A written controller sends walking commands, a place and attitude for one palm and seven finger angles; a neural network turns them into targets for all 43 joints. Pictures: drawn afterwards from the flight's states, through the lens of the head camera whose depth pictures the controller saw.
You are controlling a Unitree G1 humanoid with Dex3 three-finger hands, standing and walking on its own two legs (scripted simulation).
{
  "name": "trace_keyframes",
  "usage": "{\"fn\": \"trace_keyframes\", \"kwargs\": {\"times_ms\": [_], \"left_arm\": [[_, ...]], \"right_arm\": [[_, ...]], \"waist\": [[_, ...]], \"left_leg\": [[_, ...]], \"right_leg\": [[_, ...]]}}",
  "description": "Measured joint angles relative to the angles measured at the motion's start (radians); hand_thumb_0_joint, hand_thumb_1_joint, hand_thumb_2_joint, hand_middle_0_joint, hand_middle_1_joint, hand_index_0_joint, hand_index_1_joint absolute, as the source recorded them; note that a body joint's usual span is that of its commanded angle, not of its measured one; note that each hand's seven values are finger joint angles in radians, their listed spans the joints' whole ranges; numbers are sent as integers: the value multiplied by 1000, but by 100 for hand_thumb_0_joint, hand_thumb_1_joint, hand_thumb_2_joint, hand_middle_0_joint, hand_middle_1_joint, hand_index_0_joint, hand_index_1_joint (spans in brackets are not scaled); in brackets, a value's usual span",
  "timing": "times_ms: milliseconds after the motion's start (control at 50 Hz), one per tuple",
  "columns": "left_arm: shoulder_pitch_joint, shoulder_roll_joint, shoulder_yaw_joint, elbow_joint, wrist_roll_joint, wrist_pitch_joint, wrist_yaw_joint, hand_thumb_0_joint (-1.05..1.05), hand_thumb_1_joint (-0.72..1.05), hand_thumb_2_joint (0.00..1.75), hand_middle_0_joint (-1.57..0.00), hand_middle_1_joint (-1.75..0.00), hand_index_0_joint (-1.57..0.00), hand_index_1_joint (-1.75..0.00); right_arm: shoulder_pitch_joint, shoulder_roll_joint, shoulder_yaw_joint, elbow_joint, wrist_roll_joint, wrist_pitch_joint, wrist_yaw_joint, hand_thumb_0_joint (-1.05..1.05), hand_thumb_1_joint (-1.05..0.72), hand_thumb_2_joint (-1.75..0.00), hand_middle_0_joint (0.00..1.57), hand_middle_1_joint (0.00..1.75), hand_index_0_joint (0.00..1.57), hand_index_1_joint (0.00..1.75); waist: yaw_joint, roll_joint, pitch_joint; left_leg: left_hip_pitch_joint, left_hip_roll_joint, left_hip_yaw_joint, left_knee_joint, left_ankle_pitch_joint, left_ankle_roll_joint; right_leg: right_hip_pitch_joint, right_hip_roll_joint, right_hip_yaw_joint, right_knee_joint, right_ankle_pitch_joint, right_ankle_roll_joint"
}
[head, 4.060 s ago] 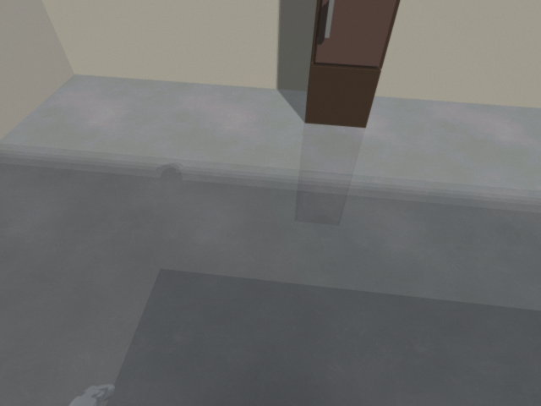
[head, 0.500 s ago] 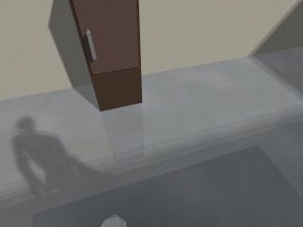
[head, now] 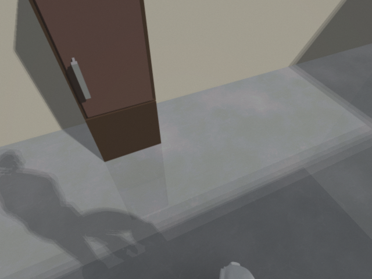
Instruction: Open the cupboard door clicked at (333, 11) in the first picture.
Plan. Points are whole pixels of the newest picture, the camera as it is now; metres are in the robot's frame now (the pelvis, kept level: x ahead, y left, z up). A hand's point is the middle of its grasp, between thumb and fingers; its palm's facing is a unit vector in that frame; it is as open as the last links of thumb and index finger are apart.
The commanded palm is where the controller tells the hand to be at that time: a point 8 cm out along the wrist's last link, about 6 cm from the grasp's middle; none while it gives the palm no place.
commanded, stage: walk to a spot facing it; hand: left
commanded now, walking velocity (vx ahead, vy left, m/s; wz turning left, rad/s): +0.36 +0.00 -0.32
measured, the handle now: (80, 78) +0.89 +0.51 -0.11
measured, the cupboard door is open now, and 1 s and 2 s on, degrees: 0 0 0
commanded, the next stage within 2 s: turn to face it in 0.28 s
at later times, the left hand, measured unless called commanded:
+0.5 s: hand (146, 254) +0.21 +0.12 -0.17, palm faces +0.04 -0.98 -0.18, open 7.3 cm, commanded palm none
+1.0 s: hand (121, 211) +0.32 +0.21 -0.17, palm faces +0.26 -0.93 -0.26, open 7.4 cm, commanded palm none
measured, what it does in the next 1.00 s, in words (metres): walks ahead: right foot, then left foot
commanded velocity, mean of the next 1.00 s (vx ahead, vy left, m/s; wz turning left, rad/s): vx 0.10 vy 0.00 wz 0.34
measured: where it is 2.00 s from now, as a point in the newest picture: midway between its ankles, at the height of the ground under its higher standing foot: (185, 260)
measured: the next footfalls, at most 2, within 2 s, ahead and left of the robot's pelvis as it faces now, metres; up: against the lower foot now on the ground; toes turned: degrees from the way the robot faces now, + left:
right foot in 0.14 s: +0.20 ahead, -0.14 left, +0.00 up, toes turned -12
left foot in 0.64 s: +0.37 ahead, +0.08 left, +0.00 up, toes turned +14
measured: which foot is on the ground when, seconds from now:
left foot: down 0.00-0.14, up 0.16-0.62, down 0.64-1.00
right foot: up 0.00-0.12, down 0.14-0.64, up 0.66-1.00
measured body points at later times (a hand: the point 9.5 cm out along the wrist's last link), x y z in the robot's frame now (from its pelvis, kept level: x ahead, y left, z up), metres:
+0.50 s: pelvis +0.20 -0.05 +0.00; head +0.21 -0.06 +0.45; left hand +0.21 +0.17 -0.15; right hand +0.25 -0.29 -0.15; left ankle +0.28 +0.08 -0.70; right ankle +0.16 -0.13 -0.74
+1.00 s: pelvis +0.27 -0.02 -0.01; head +0.29 +0.00 +0.44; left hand +0.31 +0.26 -0.15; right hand +0.39 -0.24 -0.15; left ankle +0.33 +0.07 -0.74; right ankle +0.30 -0.18 -0.69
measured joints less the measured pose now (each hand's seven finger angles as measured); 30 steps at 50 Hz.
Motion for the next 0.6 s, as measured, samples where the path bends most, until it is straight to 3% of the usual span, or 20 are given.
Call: {"fn": "trace_keyframes", "kwargs": {"times_ms": [100,140,160,200,260,340,420,520,600], "left_arm": [[-51,-1,-5,-20,0,-12,-4,1,91,90,-19,-30,-19,-30],[-61,4,-7,-32,3,-37,-4,1,91,90,-19,-30,-19,-30],[-68,2,-7,-34,3,-53,0,1,91,90,-19,-30,-19,-30],[-71,-6,-11,-34,-7,-70,10,0,91,90,-19,-30,-20,-30],[-43,-22,-20,-21,-14,-70,21,0,91,90,-20,-30,-20,-30],[4,-14,-14,4,-14,-78,40,-1,95,90,-20,-30,-20,-30],[52,-21,-29,35,-10,-82,38,-1,94,90,-20,-30,-20,-30],[97,-42,-47,64,-7,-75,38,0,92,90,-20,-30,-20,-30],[121,-45,-47,68,-6,-56,41,0,92,90,-20,-30,-20,-30]], "right_arm": [[56,6,1,27,-7,12,7,0,-92,-89,20,30,20,30],[81,12,3,39,-3,20,12,0,-91,-89,20,30,20,30],[79,13,5,46,1,29,16,0,-91,-89,20,30,20,30],[55,11,8,51,8,49,20,1,-91,-89,20,30,20,30],[5,5,3,36,7,57,19,1,-91,-89,20,30,20,30],[-59,-1,-1,-12,1,52,15,1,-91,-89,20,30,20,30],[-111,-16,-8,-44,2,57,13,1,-92,-89,20,30,20,30],[-156,-28,-2,-60,9,65,22,1,-92,-89,20,30,20,30],[-183,-23,9,-77,9,74,29,0,-92,-89,20,30,20,30]], "waist": [[-38,26,16],[-39,36,20],[-34,45,27],[-32,55,41],[-27,55,29],[-26,51,-2],[-17,52,-24],[1,43,-16],[23,16,11]], "left_leg": [[64,35,38,50,-96,-55],[45,76,37,176,-172,-69],[-4,97,2,319,-201,-58],[-135,89,-112,628,-216,-32],[-302,79,-182,848,-109,-17],[-441,90,-207,800,-18,-29],[-498,90,-211,666,30,-41],[-472,73,-189,460,62,-41],[-409,43,-153,344,57,-23]], "right_leg": [[89,32,-40,-217,-29,-28],[147,60,-59,-287,12,-63],[141,72,-63,-249,8,-81],[161,90,-71,-213,-57,-97],[236,115,-77,-292,-70,-90],[332,138,-90,-423,-48,-96],[410,144,-105,-498,-54,-87],[490,132,-146,-514,-105,-58],[524,100,-189,-441,-189,-23]]}}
